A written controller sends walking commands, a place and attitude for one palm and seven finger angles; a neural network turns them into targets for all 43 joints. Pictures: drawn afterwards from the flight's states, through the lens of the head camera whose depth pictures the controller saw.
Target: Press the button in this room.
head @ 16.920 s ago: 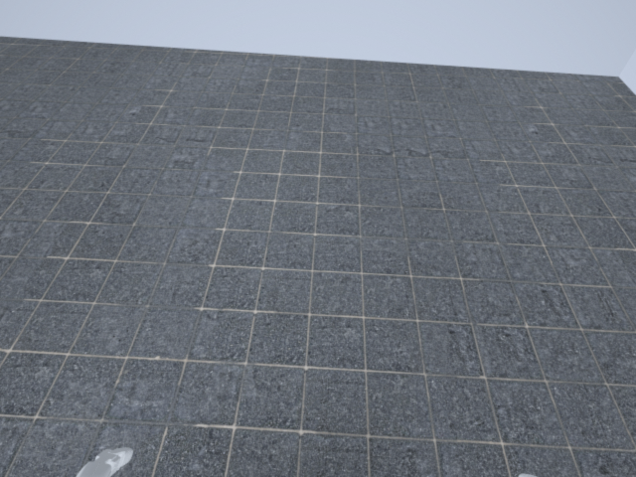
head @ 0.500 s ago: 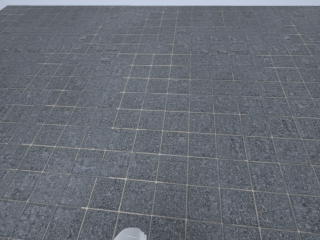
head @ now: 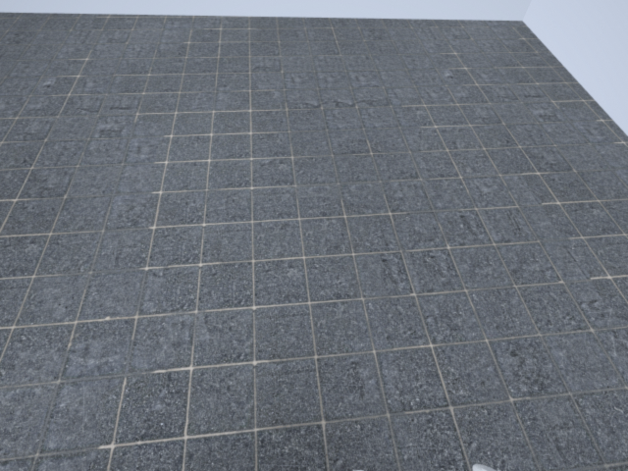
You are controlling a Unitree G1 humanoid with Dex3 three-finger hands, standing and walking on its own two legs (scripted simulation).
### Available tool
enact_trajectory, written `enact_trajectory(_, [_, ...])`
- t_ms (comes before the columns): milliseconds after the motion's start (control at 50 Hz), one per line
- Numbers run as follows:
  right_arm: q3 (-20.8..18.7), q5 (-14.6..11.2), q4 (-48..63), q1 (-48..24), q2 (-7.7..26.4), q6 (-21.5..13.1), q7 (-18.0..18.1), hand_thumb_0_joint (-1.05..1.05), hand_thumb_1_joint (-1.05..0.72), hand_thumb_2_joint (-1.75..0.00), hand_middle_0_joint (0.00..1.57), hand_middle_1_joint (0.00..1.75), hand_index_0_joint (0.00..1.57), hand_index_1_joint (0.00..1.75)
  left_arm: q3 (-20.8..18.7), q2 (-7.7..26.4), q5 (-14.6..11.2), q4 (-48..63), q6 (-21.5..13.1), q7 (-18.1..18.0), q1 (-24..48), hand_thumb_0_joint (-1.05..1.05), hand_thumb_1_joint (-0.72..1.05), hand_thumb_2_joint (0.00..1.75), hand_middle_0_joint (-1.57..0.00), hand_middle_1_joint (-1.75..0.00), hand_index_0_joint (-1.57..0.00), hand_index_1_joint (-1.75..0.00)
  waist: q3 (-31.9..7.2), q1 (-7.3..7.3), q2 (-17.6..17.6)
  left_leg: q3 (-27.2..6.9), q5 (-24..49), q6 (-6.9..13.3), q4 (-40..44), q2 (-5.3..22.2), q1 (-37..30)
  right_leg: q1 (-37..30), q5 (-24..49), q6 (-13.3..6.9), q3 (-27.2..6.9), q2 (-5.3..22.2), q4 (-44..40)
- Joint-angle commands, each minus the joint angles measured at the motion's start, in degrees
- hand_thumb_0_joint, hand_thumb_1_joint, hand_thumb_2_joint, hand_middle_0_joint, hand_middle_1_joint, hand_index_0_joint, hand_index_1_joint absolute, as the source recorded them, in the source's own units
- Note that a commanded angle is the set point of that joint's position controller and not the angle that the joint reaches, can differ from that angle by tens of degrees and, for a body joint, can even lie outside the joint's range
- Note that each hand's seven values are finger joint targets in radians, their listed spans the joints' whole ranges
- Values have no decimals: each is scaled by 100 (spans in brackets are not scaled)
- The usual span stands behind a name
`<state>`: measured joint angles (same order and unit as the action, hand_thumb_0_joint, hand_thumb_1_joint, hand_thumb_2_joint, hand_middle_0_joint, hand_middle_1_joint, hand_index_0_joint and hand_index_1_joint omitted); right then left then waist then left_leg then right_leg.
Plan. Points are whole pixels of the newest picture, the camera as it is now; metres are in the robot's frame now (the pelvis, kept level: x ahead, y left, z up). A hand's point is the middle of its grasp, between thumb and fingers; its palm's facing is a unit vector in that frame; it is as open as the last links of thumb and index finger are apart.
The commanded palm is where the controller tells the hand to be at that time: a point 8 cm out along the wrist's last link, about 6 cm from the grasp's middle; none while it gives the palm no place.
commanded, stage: turn or walk to find it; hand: left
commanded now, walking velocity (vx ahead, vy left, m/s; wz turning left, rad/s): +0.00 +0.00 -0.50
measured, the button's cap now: out of the picture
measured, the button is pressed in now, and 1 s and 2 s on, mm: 0 0 0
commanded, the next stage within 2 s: none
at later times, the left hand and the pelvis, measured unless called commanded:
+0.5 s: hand (238, 470) +0.14 +0.11 -0.14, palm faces -0.27 -0.92 -0.29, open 7.4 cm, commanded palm none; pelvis -0.02 -0.05 +0.00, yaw -17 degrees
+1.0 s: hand out of the picture +0.13 +0.14 -0.17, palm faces -0.40 -0.88 -0.24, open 7.4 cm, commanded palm none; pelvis -0.01 -0.03 +0.00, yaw -29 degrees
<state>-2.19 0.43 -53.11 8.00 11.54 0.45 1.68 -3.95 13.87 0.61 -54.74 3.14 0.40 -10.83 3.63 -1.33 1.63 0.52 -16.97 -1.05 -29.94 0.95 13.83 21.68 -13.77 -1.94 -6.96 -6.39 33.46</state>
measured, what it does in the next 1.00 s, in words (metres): steps on the spot, turning right: right foot, then left foot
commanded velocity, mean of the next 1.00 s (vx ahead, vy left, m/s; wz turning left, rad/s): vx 0.00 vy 0.00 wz -0.50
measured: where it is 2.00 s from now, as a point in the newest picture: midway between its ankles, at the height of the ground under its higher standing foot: outside the picture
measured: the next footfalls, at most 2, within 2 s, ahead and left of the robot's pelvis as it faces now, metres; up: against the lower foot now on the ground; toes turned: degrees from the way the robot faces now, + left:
right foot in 0.38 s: +0.00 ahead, -0.14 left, +0.00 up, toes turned -19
left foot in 1.00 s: +0.09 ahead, +0.07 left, +0.00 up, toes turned -29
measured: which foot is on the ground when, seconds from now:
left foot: down 0.00-0.38, up 0.40-0.98, down 1.00-1.00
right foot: up 0.00-0.36, down 0.38-1.00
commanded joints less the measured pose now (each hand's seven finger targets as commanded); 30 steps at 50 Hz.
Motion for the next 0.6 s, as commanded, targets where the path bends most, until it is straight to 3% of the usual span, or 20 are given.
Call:
enact_trajectory(0, [-277, 82, 535, 97, 1310, -23, 51, 0, -90, -90, 20, 30, 20, 30, -252, 704, 80, 607, -30, 23, 27, 0, 90, 90, -20, -30, -20, -30, -272, 62, -1250, -1747, -147, 1003, 1864, 2374, -29, 968, -1552, 419, 237, 432, 2908])
enact_trajectory(20, [-236, 94, 553, -145, 1098, -51, 67, 0, -90, -90, 20, 30, 20, 30, -314, 724, 134, 500, 24, 47, 34, 0, 90, 90, -20, -30, -20, -30, -91, -29, -1361, -1375, 108, 847, 1835, 1997, 164, 984, -1302, 494, 257, 461, 3325])
enact_trajectory(40, [-198, 100, 581, -226, 1011, -57, 72, 0, -90, -90, 20, 30, 20, 30, -321, 716, 123, 450, 34, 85, -15, 0, 90, 90, -20, -30, -20, -30, -11, -91, -1194, -940, 454, 778, 1678, 1743, 183, 996, -1093, 514, 312, 534, 3573])
enact_trajectory(80, [-209, 106, 550, -78, 945, -92, 68, 0, -90, -90, 20, 30, 20, 30, -263, 556, 96, 457, 22, 127, -80, 0, 90, 90, -20, -30, -20, -30, -69, -57, -958, -398, 1267, 754, 1392, 1511, -223, 1181, -898, 570, 493, 613, 3654])
enact_trajectory(140, [-274, 99, 339, 577, 966, -118, 50, 0, -90, -90, 20, 30, 20, 30, -172, 376, 55, 565, -23, 133, 233, 0, 90, 90, -20, -30, -20, -30, -321, 225, -959, -187, 2530, 892, 1010, 1590, -1061, 1351, -1006, 644, 714, 770, 3127])
enact_trajectory(180, [-314, 95, 262, 754, 1011, -113, 38, 0, -90, -90, 20, 30, 20, 30, -134, 320, 40, 622, -21, 132, 380, 0, 90, 90, -20, -30, -20, -30, -359, 313, -1080, -88, 2941, 963, 890, 1730, -1293, 1285, -1166, 669, 828, 875, 2656])
enact_trajectory(240, [-368, 118, 166, 852, 1111, -77, -3, 0, -90, -90, 20, 30, 20, 30, -74, 246, 37, 698, -48, 138, 618, 0, 90, 90, -20, -30, -20, -30, -355, 434, -1284, 144, 3163, 916, 679, 1828, -1083, 599, -1357, 588, 1106, 889, 1602])
enact_trajectory(280, [-414, 120, 153, 760, 1201, -46, -30, 0, -90, -90, 20, 30, 20, 30, -57, 248, 26, 653, -95, 131, 439, 0, 90, 90, -20, -30, -20, -30, -484, 387, -1450, 279, 3251, 830, 389, 1859, -1103, 231, -1308, 499, 1273, 798, 926])
enact_trajectory(320, [-436, 93, 162, 652, 1233, -30, -51, 0, -90, -90, 20, 30, 20, 30, -98, 363, 29, 506, -166, 124, 61, 0, 90, 90, -20, -30, -20, -30, -598, 167, -1339, 598, 2913, 493, -187, 1720, -704, -628, -329, 407, 1381, 722, -180])
enact_trajectory(340, [-416, 53, 183, 644, 1144, -21, -72, 0, -90, -90, 20, 30, 20, 30, -149, 633, 49, 368, -237, 97, -398, 0, 90, 90, -20, -30, -20, -30, -846, -78, -734, 862, 2219, 156, -1017, 1504, -181, -1569, 662, 306, 1100, 933, -970])
enact_trajectory(360, [-299, 16, 378, 627, 669, 9, -103, 0, -90, -90, 20, 30, 20, 30, -280, 1376, 110, 250, -326, -6, -803, 0, 90, 90, -20, -30, -20, -30, -971, -277, 1242, 1091, -580, -222, -2351, 841, 1503, -2672, 2379, -227, -870, 2370, -1327])
enact_trajectory(380, [-218, 20, 643, 18, 562, 67, -54, 0, -90, -90, 20, 30, 20, 30, -330, 1570, 13, 174, -267, -88, -1019, 0, 90, 90, -20, -30, -20, -30, -817, -474, 1548, 507, -2161, -270, -3201, 477, 2004, -2287, 4106, -812, -1568, 3054, -1148])
enact_trajectory(400, [-221, 4, 612, -1, 617, 126, -2, 0, -90, -90, 20, 30, 20, 30, -330, 1402, 8, 196, -253, -144, -942, 0, 90, 90, -20, -30, -20, -30, -844, -395, 1219, -25, -1849, -196, -3634, 559, 1975, -2072, 3657, -1029, -1305, 2890, -1165])
enact_trajectory(420, [-235, 20, 542, 8, 632, 140, 2, 0, -90, -90, 20, 30, 20, 30, -315, 1248, 13, 305, -242, -168, -595, 0, 90, 90, -20, -30, -20, -30, -598, -309, 1352, -181, -1581, -183, -3809, 598, 2065, -1706, 2847, -987, -1280, 2665, -1333])
enact_trajectory(460, [-271, 59, 327, 133, 723, 144, -31, 0, -90, -90, 20, 30, 20, 30, -231, 946, 13, 463, -219, -172, 22, 0, 90, 90, -20, -30, -20, -30, -432, -29, 602, -161, -866, -255, -3819, 662, 1953, -1486, 2346, -829, -855, 2262, -1260])
enact_trajectory(500, [-254, 79, 214, 340, 666, 154, -66, 0, -90, -90, 20, 30, 20, 30, -179, 889, 16, 523, -276, -145, 120, 0, 90, 90, -20, -30, -20, -30, -608, 93, 348, -52, -523, -333, -3596, 524, 1771, -1534, 2559, -679, -560, 1993, -1206])
enact_trajectory(580, [-256, 75, 218, 263, 694, 173, -55, 0, -90, -90, 20, 30, 20, 30, -171, 905, 9, 414, -320, -128, -182, 0, 90, 90, -20, -30, -20, -30, -699, 3, 423, -109, -319, -411, -3406, 421, 1848, -1724, 2659, -643, -713, 1880, -1236])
